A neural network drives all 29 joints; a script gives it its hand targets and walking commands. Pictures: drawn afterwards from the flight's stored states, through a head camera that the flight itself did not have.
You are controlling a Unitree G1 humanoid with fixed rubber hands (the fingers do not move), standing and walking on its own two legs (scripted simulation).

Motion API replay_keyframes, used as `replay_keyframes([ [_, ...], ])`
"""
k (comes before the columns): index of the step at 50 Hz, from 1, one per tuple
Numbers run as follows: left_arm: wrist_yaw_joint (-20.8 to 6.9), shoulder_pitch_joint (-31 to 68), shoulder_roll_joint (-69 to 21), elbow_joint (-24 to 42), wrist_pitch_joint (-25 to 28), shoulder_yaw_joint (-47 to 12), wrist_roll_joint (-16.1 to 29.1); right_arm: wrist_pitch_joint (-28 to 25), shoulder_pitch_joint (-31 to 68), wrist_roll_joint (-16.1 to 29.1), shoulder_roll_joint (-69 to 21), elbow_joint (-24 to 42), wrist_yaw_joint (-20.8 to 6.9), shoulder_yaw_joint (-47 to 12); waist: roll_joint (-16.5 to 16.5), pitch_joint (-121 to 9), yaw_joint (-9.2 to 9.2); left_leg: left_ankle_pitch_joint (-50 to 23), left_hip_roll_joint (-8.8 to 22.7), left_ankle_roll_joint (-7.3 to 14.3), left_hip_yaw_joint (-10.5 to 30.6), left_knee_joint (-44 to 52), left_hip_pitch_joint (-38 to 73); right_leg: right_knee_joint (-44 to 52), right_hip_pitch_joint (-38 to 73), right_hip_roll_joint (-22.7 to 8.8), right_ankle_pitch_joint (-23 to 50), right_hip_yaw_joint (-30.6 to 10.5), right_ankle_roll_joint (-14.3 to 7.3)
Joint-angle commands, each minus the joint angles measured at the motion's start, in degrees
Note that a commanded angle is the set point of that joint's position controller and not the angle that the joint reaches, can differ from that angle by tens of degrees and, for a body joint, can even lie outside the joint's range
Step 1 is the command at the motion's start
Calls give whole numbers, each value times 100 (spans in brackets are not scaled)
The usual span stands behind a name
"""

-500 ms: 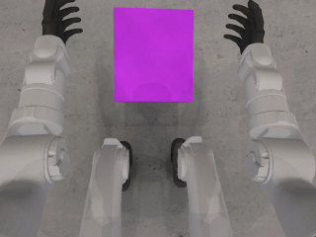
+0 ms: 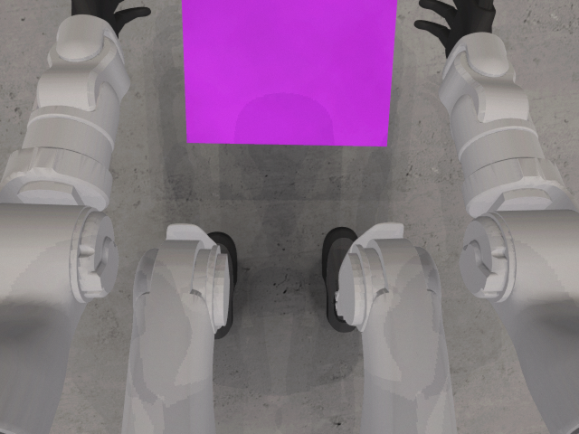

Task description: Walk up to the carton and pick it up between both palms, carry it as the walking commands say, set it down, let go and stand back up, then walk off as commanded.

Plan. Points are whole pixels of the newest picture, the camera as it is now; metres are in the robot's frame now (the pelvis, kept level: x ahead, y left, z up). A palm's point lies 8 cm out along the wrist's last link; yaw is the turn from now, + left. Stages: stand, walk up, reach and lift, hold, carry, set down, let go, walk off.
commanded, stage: reach and lift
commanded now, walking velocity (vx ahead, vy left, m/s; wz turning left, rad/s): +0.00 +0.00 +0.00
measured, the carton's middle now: (285, 50) +0.54 +0.00 -0.28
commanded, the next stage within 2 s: none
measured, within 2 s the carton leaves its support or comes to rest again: leaves its support in 1.74 s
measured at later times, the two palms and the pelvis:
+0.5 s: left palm (120, 34) +0.53 +0.19 -0.22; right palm (442, 48) +0.53 -0.20 -0.22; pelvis +0.00 +0.00 -0.04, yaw +0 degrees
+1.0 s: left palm (152, 32) +0.54 +0.16 -0.22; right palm (415, 44) +0.53 -0.16 -0.22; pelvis -0.01 +0.00 -0.04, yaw +0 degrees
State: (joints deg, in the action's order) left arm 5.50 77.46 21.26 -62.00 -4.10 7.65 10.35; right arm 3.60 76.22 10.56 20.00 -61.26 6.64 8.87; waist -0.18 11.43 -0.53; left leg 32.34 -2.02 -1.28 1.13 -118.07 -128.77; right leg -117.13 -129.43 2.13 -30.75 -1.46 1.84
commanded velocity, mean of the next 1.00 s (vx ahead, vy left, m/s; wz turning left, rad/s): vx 0.00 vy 0.00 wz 0.00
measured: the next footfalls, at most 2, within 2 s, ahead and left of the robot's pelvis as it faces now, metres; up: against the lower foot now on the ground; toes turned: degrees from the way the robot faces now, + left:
none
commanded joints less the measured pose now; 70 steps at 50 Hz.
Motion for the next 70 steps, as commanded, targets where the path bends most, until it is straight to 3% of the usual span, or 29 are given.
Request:
replay_keyframes([
  [1, 16, 1532, 750, 442, 158, -29, 73, -161, 1480, 101, 748, 410, 9, -29, 53, -6639, 10, -1708, 58, -72, -271, 686, 3357, 585, 3531, -62, 1728, 319, 63],
  [9, 20, 1822, 879, 170, 277, -244, 251, -292, 1782, 277, 890, 131, 11, -189, 75, -6349, 4, -1780, 99, -84, -206, 240, 3222, 117, 3381, -112, 1781, 271, 54],
  [15, 94, 1958, 945, 408, 315, -384, 377, -331, 1870, 361, 1044, 304, 64, -260, 157, -6605, -70, -1981, 87, -83, -189, 76, 3442, -50, 3564, -103, 1971, 291, 23],
  [23, 56, 1705, 819, 31, 306, -395, 411, -317, 1658, 438, 846, 22, 1, -371, 112, -5973, -6, -1750, 105, -41, -177, 92, 3105, -59, 3239, -95, 1706, 276, 32],
  [33, 70, 1994, 699, -10, 304, -468, 447, -328, 1904, 421, 772, -24, 23, -356, 120, -5965, -57, -1605, 77, -35, -175, 165, 3084, 9, 3204, -81, 1569, 289, 14],
  [49, 220, 2169, 203, -93, 391, -553, 273, -427, 2067, 277, 256, -77, 156, -435, 97, -6044, -48, -1706, -92, -54, -207, 242, 3079, 89, 3299, 62, 1693, 299, 43],
  [56, 161, 2366, -482, -8, 443, -865, 350, -460, 2310, 415, -425, 9, 67, -832, 91, -6008, 4, -1762, -151, -39, -200, 284, 3124, 128, 3296, 128, 1735, 288, 36],
  [61, -75, 2762, -1517, 47, 453, -1146, 360, -433, 2733, 436, -1461, 88, -178, -1124, 99, -5910, 35, -1761, -213, -16, -190, 265, 3063, 124, 3210, 196, 1723, 290, 8],
  [66, -836, 3550, -4223, 129, 206, -1383, 97, -206, 3716, 156, -4093, 443, -914, -1388, 73, -5532, 18, -1587, -369, 41, -223, 172, 2761, 50, 2925, 333, 1568, 362, -65],
  [70, -1239, 3495, -5072, 426, -47, -1113, -227, 68, 3721, -147, -4946, 706, -1314, -1185, 78, -5383, 10, -1654, -444, 77, -334, 62, 2565, -44, 2761, 412, 1615, 455, -90],
])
